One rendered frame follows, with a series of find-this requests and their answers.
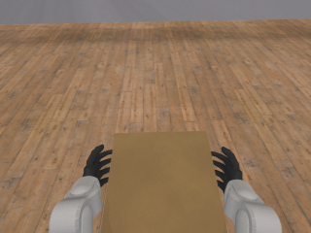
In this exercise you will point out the left robot hand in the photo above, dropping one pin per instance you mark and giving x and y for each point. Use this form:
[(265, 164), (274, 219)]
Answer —
[(93, 164)]

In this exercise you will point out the carton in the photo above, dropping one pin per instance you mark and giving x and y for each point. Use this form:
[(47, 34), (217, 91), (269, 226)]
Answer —
[(162, 182)]

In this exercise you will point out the right robot hand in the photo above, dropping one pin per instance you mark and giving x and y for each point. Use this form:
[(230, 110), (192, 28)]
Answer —
[(230, 167)]

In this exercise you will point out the right robot forearm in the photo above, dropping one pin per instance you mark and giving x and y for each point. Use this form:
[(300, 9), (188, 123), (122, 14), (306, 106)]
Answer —
[(247, 211)]

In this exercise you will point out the left robot forearm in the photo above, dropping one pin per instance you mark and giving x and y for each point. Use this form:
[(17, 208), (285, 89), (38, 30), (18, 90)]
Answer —
[(76, 212)]

